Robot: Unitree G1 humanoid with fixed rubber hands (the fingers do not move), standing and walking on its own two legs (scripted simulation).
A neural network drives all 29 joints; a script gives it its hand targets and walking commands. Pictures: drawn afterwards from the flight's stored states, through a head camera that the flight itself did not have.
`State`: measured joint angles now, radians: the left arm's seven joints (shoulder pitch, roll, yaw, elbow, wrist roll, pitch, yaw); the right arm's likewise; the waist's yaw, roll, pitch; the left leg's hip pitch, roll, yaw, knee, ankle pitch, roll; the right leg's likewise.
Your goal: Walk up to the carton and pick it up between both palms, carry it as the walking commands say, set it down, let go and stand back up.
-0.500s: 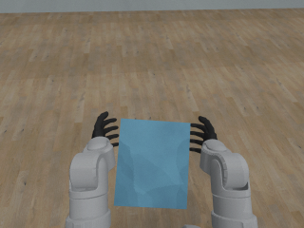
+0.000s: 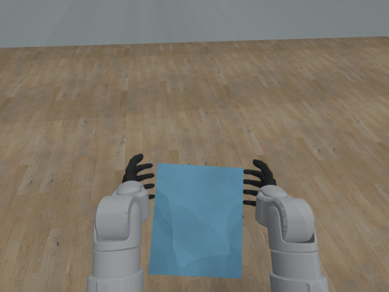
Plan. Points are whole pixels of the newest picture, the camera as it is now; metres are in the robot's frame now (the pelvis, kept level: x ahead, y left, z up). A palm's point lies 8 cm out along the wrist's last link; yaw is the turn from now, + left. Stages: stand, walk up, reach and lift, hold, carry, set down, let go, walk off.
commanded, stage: carry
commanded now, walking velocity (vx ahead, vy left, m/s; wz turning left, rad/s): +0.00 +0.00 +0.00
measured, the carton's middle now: (196, 213) +0.31 +0.01 -0.02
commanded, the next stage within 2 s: none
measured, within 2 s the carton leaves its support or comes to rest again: neither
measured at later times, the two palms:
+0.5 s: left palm (119, 217) +0.23 +0.14 +0.12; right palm (269, 219) +0.23 -0.11 +0.10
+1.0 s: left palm (147, 232) +0.22 +0.10 +0.08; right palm (291, 233) +0.22 -0.16 +0.08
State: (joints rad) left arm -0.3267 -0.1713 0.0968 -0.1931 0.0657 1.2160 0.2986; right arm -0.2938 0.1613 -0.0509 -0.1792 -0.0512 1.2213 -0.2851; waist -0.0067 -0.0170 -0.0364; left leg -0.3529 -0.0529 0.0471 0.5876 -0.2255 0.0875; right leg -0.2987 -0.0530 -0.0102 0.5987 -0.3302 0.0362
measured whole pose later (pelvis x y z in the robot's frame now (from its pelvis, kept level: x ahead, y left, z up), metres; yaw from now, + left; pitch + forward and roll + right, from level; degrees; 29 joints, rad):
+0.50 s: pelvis -0.05 +0.00 +0.00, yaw +2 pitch -1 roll -1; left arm -0.33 -0.17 0.12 -0.07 0.08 1.19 0.28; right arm -0.31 0.17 -0.07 -0.06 -0.09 1.22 -0.28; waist 0.01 0.03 -0.14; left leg -0.38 -0.06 0.06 0.47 -0.08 0.09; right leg -0.35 0.01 0.05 0.59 -0.30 -0.01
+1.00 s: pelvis -0.07 -0.04 +0.00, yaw +2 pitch +0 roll -1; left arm -0.30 -0.16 0.10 -0.07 0.08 1.11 0.27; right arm -0.28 0.16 -0.06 -0.06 -0.07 1.13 -0.27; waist -0.01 0.01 -0.06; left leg -0.46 0.02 0.04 0.56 -0.11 0.03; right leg -0.40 0.06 -0.01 0.60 -0.20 -0.03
